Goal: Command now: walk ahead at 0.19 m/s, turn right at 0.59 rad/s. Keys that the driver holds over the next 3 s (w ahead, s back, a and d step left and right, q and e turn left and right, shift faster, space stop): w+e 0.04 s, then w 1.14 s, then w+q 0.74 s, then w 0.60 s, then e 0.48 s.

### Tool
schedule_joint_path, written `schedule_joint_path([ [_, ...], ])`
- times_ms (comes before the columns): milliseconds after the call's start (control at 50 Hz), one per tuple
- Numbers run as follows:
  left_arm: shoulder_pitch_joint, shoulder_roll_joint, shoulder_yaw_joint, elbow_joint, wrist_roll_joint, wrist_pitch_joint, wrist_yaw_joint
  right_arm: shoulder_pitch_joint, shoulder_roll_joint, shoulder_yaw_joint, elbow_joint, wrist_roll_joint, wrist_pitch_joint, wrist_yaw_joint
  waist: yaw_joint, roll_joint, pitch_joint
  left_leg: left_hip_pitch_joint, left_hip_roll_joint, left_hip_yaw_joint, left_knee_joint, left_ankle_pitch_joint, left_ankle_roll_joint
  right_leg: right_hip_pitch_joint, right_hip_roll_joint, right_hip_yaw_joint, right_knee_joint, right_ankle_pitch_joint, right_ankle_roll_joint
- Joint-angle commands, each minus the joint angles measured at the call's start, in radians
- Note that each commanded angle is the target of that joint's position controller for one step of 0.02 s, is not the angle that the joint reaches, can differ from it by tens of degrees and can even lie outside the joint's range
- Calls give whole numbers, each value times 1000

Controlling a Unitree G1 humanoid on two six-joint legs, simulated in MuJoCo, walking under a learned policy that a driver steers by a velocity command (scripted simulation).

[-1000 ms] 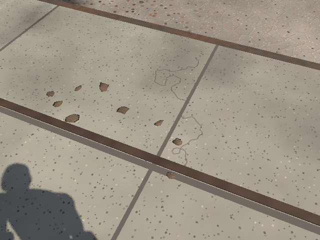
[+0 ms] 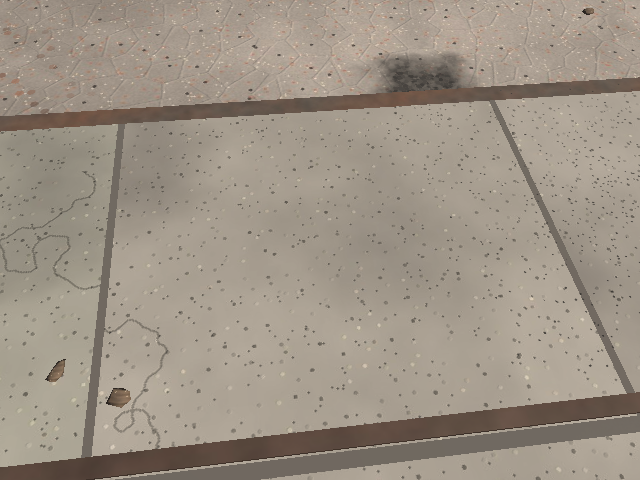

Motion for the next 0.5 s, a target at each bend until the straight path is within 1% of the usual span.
schedule_joint_path([
  [20,83,38,10,-61,-2,-6,-12,6,-145,-39,-53,5,-11,-9,0,180,-98,128,237,-221,-263,-246,168,-78,-75,-59,-13,80,6],
  [60,27,29,2,-90,2,-25,-18,55,-164,-49,-40,12,-26,-9,-31,143,-103,168,275,-232,-288,-281,194,-97,-103,-54,-115,89,-8],
  [80,13,20,-3,-98,5,-36,-20,69,-175,-53,-34,15,-31,-6,-35,132,-110,180,289,-234,-295,-290,202,-84,-111,-51,-171,92,-18],
  [120,19,7,-12,-95,8,-53,-28,60,-192,-59,-33,20,-38,4,-24,138,-114,150,290,-199,-310,-282,199,1,-114,-67,-294,104,-41],
  [140,28,8,-14,-87,8,-58,-31,50,-196,-61,-32,24,-40,13,-18,148,-108,123,282,-173,-315,-273,193,54,-107,-86,-353,107,-52],
  [180,29,19,-13,-80,6,-66,-36,65,-201,-64,-21,34,-40,29,-20,161,-91,107,283,-155,-308,-284,188,114,-91,-117,-448,103,-70],
  [200,34,23,-12,-78,4,-69,-39,73,-203,-64,-16,40,-36,36,-15,160,-83,102,288,-156,-296,-309,183,143,-84,-127,-506,112,-81],
  [220,55,22,-11,-71,1,-73,-42,67,-204,-63,-13,48,-28,39,5,152,-77,80,285,-148,-272,-348,170,200,-75,-144,-591,155,-96],
  [240,88,20,-9,-54,1,-75,-44,64,-196,-60,-10,54,-20,41,25,142,-72,39,269,-132,-233,-391,153,280,-54,-165,-670,188,-112],
  [260,145,26,-3,-27,0,-75,-42,68,-169,-51,-7,50,-16,43,48,123,-75,-14,236,-108,-166,-438,125,373,-27,-177,-714,167,-125],
  [280,226,43,5,-6,-2,-75,-38,45,-108,-31,-16,37,-19,49,80,78,-81,-128,187,-52,-17,-429,76,502,-90,-78,-762,113,-150],
  [300,308,118,19,-6,7,-74,-27,13,-9,1,-46,9,-31,67,94,-163,-88,-328,86,63,372,-421,-6,609,-336,279,-899,-16,-215],
  [320,287,226,41,-29,18,-87,-35,-3,-80,-23,-82,30,-50,65,71,-232,10,-564,33,-6,536,-428,11,546,-459,566,-1023,-260,-345],
  [340,253,163,27,-41,16,-108,-40,-30,-149,-39,-82,48,-63,63,69,-142,63,-622,95,-83,628,-330,30,519,-440,551,-1052,-308,-347],
  [360,198,117,10,-48,14,-123,-44,-6,-157,-43,-71,51,-65,65,32,-127,75,-651,113,-101,634,-214,39,526,-402,467,-1043,-205,-314],
  [380,159,89,1,-59,11,-130,-49,23,-148,-43,-42,36,-63,64,13,-101,53,-611,134,-101,623,-139,32,518,-354,367,-1037,-61,-282],
  [400,136,79,-3,-60,9,-130,-50,31,-149,-45,-32,20,-63,63,3,-81,44,-574,142,-98,593,-70,18,504,-321,287,-1044,69,-259],
  [420,144,65,-8,-57,15,-131,-48,31,-133,-43,-22,16,-61,65,1,-67,26,-534,139,-82,589,-6,6,492,-293,218,-1047,208,-245],
  [460,190,53,-10,-31,16,-131,-44,21,-101,-37,-21,17,-54,66,7,-57,5,-505,126,-57,552,82,-19,500,-260,118,-1039,418,-236],
  [500,226,48,-11,-8,15,-126,-37,-23,-76,-29,-37,21,-49,65,19,-58,11,-477,112,-41,465,149,-33,494,-237,51,-1035,516,-225],
])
